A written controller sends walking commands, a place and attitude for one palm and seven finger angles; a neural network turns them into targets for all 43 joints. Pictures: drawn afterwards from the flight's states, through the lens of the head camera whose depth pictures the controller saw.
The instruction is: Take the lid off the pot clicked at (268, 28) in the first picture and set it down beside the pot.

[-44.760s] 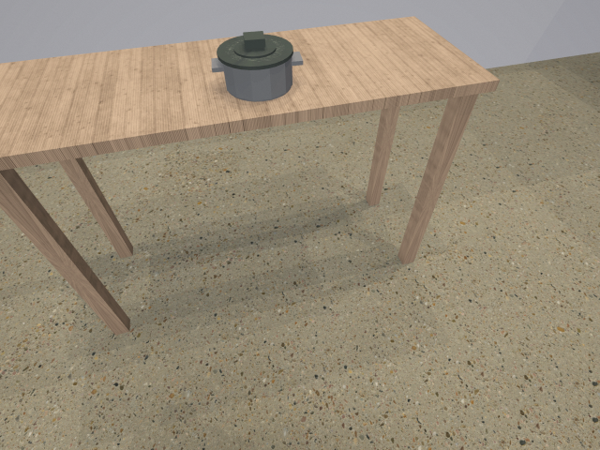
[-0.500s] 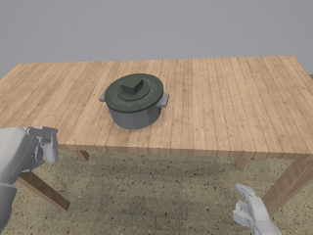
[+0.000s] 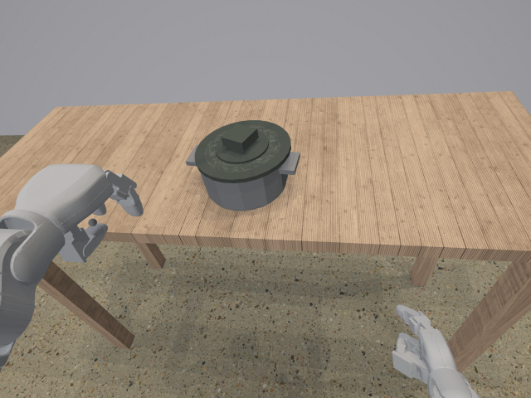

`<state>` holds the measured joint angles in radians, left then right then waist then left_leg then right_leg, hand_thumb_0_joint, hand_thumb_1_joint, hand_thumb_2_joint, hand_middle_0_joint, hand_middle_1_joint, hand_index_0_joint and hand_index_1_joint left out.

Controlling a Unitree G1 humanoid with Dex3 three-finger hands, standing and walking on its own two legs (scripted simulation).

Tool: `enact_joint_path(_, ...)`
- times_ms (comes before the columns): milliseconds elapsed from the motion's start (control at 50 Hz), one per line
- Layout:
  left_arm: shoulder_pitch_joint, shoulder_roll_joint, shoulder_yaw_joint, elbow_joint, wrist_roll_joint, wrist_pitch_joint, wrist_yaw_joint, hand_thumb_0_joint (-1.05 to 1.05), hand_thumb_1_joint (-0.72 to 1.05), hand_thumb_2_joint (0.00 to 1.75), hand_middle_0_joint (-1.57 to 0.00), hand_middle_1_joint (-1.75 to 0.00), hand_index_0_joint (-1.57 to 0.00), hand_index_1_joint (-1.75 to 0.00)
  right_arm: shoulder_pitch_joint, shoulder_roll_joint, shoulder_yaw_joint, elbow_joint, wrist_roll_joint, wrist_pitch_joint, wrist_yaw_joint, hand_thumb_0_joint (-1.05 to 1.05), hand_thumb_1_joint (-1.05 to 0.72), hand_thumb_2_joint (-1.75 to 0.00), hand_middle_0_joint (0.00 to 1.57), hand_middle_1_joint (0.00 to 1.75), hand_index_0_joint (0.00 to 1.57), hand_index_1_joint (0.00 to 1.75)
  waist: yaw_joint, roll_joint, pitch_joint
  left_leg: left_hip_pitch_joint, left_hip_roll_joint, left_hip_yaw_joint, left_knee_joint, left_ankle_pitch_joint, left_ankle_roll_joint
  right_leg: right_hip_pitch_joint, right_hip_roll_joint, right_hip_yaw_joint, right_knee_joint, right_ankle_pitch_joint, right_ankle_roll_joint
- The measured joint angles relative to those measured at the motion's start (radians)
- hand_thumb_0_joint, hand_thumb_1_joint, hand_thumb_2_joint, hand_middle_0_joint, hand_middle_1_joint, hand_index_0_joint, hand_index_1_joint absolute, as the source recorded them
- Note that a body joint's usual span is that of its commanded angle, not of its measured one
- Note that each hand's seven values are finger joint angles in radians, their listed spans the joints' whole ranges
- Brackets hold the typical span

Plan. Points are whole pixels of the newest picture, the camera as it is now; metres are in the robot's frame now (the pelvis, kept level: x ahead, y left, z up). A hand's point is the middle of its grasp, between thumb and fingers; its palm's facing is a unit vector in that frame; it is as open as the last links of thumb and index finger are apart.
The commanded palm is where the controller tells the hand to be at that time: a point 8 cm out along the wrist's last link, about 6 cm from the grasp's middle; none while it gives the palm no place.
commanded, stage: reach forward and open the fingers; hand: left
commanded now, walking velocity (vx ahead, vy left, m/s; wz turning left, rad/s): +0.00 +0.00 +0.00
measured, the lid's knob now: (240, 137) +0.50 +0.11 +0.15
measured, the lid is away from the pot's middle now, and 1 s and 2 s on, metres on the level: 0.01 0.01 0.01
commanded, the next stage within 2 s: move the open hand above the knob in 0.36 s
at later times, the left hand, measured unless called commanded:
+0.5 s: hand (93, 180) +0.31 +0.25 +0.22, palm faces -0.01 +0.03 -1.00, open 10.1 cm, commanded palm +0.27 +0.25 +0.28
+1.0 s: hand (150, 156) +0.37 +0.20 +0.21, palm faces -0.07 +0.02 -1.00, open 10.1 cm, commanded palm +0.34 +0.20 +0.28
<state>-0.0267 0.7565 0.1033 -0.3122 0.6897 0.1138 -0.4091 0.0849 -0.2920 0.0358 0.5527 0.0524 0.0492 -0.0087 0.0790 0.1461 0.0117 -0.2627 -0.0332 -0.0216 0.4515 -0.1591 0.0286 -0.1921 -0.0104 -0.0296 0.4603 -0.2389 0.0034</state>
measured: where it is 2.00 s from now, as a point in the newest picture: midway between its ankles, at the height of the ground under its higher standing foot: outside the picture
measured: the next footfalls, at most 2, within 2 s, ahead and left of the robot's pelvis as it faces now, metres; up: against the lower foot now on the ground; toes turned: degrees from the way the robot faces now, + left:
none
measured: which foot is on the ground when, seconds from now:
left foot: down 0.00-1.00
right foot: down 0.00-1.00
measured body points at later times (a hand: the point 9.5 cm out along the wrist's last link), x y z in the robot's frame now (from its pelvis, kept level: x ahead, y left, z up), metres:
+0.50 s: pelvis -0.01 +0.01 +0.00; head -0.01 -0.04 +0.44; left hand +0.30 +0.25 +0.28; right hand +0.21 -0.20 -0.09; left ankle +0.05 +0.10 -0.74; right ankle +0.01 -0.12 -0.74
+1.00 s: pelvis +0.00 +0.00 +0.00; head +0.01 -0.05 +0.44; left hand +0.36 +0.20 +0.27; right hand +0.22 -0.22 -0.10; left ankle +0.05 +0.10 -0.74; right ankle +0.01 -0.12 -0.74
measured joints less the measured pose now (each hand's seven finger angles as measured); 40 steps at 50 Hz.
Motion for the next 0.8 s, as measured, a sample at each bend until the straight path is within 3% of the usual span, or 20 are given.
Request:
enact_joint_path(120, -0.122, 0.008, -0.029, 0.074, 0.01, -0.008, -0.018, 0.0, -0.24, 1.61, -0.97, -0.28, -0.96, -0.28, 0.01, -0.007, -0.006, 0.018, 0.003, -0.009, -0.005, 0.01, -0.91, -0.9, 0.2, 0.3, 0.2, 0.3, 0.001, -0.01, 0.013, 0.0, -0.007, -0.002, -0.002, 0.01, 0.004, -0.002, -0.007, -0.002, 0.006, 0.004, 0.004)
enact_joint_path(280, -0.18, -0.011, -0.046, 0.1, 0.022, -0.004, -0.03, 0.0, -0.36, 1.68, -0.91, -0.13, -0.9, -0.13, 0.019, -0.003, -0.007, 0.014, 0.006, -0.017, 0.006, 0.01, -0.91, -0.9, 0.2, 0.3, 0.19, 0.3, -0.006, -0.013, 0.01, -0.003, -0.013, 0.008, -0.002, 0.014, 0.011, -0.011, -0.014, 0.007, 0.016, 0.006, 0.01)
enact_joint_path(400, -0.275, 0.002, -0.068, 0.166, 0.04, 0.0, -0.034, 0.0, -0.39, 1.68, -0.89, -0.09, -0.88, -0.09, 0.014, 0.004, -0.001, 0.017, 0.008, -0.018, 0.003, 0.01, -0.91, -0.9, 0.2, 0.3, 0.19, 0.3, -0.006, -0.02, 0.014, -0.007, -0.016, 0.01, -0.001, 0.017, 0.012, -0.02, -0.017, 0.009, 0.026, 0.003, 0.009)
enact_joint_path(480, -0.297, -0.01, -0.061, 0.177, 0.039, 0.013, -0.037, 0.0, -0.39, 1.67, -0.88, -0.09, -0.88, -0.08, 0.017, 0.005, -0.001, 0.013, 0.01, -0.017, 0.011, 0.01, -0.91, -0.9, 0.2, 0.3, 0.19, 0.3, -0.007, -0.016, 0.005, -0.012, -0.017, 0.012, -0.001, 0.017, 0.013, -0.027, -0.018, 0.011, 0.028, 0.002, 0.01)
enact_joint_path(800, -0.416, -0.052, -0.145, 0.242, 0.06, 0.055, -0.062, 0.0, -0.39, 1.66, -0.88, -0.08, -0.87, -0.08, 0.002, -0.003, 0.001, 0.02, 0.015, 0.003, 0.019, 0.01, -0.91, -0.9, 0.2, 0.3, 0.19, 0.3, -0.014, -0.017, 0.002, -0.017, -0.018, 0.005, 0.008, 0.003, 0.008, -0.032, -0.018, 0.005, 0.042, -0.017, 0.005)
